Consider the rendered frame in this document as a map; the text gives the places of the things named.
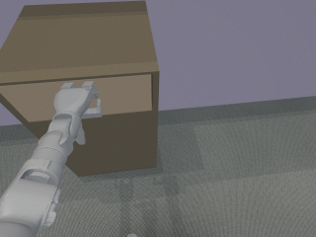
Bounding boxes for left robot upper arm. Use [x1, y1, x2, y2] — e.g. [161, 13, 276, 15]
[0, 179, 61, 237]

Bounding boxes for robot left hand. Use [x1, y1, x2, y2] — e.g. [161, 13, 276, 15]
[53, 81, 98, 145]

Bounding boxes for robot left forearm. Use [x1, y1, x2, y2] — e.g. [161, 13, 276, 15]
[0, 111, 81, 213]

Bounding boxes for cabinet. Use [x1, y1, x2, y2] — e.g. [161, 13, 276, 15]
[0, 0, 160, 177]

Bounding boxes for handle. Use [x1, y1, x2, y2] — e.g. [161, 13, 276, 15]
[80, 98, 103, 119]

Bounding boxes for drawer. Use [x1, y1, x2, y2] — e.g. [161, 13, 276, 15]
[0, 74, 152, 122]

